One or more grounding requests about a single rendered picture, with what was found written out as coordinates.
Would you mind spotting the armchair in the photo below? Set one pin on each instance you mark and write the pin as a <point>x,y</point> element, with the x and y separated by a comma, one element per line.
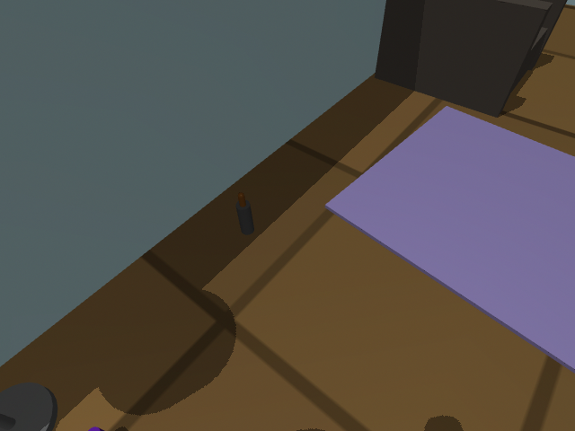
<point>472,53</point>

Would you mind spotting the floor lamp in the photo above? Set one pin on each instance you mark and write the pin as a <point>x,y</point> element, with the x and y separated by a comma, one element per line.
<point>27,407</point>

